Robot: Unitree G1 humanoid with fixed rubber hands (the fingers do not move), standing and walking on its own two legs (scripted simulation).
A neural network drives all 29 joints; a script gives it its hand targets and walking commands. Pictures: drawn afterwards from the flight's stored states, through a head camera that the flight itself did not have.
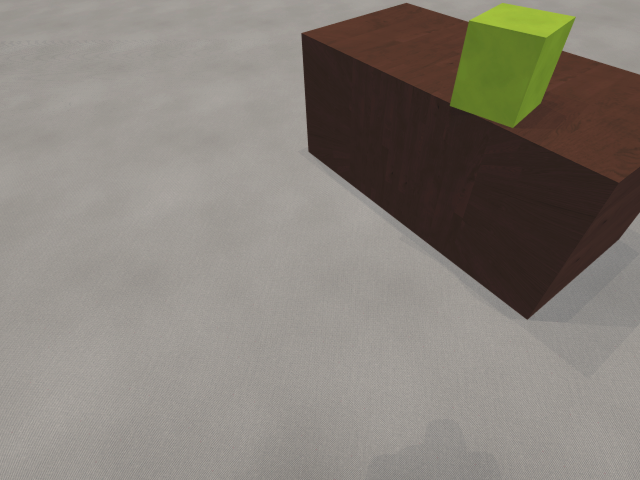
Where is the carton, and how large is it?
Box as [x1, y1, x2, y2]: [450, 3, 575, 127]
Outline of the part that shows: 574,16 501,3 469,20 450,105 513,127 540,102 575,17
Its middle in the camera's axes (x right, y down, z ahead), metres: +0.56 -0.53 +1.15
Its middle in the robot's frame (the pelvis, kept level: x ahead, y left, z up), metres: +1.21 -0.56 -0.02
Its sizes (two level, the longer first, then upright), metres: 0.210 0.200 0.250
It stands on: a pedestal, 0.63 m high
